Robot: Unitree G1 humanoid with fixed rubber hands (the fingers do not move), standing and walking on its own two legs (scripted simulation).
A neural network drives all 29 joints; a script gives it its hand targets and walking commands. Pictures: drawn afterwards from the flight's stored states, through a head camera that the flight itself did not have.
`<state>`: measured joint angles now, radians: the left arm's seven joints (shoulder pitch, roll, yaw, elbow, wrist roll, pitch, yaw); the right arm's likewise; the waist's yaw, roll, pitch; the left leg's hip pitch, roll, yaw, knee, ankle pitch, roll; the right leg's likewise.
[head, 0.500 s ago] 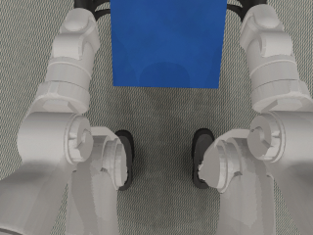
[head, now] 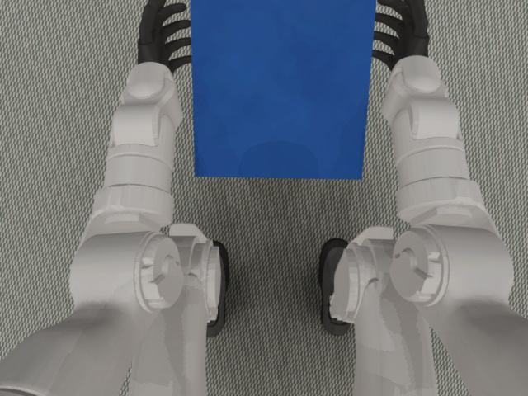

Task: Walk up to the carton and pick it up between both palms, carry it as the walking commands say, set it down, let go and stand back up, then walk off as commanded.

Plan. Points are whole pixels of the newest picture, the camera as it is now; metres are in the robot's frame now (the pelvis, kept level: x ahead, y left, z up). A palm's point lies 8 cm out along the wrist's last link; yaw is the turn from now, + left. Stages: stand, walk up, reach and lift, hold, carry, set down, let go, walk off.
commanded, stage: reach and lift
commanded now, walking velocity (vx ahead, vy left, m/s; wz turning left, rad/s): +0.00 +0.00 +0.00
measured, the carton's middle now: (278, 80) +0.53 -0.01 -0.20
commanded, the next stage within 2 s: none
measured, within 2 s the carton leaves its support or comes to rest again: neither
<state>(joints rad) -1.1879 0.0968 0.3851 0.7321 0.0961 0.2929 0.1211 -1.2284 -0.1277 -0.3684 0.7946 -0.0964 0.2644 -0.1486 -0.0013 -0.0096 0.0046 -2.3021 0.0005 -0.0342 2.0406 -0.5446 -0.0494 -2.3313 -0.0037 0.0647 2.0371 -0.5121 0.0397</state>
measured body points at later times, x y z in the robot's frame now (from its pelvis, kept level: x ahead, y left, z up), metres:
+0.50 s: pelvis +0.00 +0.00 +0.05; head +0.30 -0.01 +0.38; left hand +0.52 +0.15 -0.04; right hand +0.52 -0.17 -0.05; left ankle +0.11 +0.14 -0.37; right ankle +0.11 -0.14 -0.37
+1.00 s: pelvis +0.00 +0.00 +0.10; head +0.27 -0.01 +0.47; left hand +0.50 +0.15 +0.03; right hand +0.51 -0.16 +0.03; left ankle +0.11 +0.14 -0.37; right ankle +0.11 -0.14 -0.37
